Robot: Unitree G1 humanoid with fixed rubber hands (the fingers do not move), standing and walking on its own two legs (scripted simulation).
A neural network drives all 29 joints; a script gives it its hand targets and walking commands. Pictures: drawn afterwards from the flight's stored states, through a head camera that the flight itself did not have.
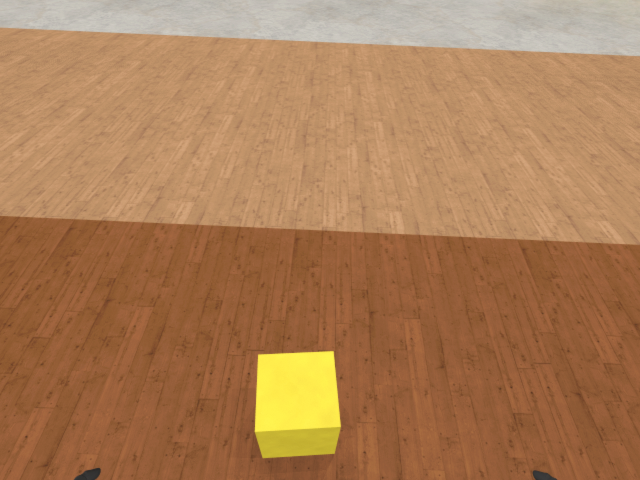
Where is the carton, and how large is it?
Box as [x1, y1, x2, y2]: [255, 351, 340, 457]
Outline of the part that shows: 333,351 258,355 255,433 262,457 334,453 340,423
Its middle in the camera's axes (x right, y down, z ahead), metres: -0.06 +0.47 +1.10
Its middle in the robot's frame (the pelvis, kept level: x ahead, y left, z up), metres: +0.45 +0.04 -0.66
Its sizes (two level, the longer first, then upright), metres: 0.210 0.200 0.250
